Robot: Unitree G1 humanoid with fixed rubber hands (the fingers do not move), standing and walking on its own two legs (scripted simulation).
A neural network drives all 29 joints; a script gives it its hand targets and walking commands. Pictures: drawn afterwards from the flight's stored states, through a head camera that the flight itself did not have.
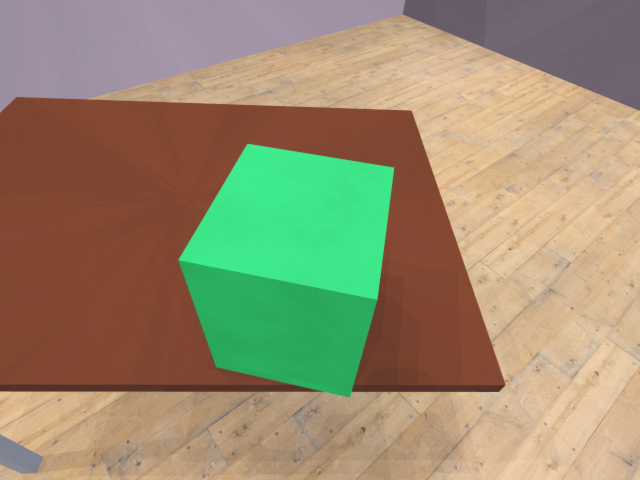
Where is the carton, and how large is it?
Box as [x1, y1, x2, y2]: [178, 144, 393, 397]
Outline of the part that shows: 247,144 178,260 216,366 349,397 377,298 393,167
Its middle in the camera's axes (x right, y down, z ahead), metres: -0.03 +0.05 +0.54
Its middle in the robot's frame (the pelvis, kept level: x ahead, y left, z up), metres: +0.38 +0.02 +0.04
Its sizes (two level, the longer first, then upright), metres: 0.210 0.200 0.250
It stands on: a table, 0.69 m high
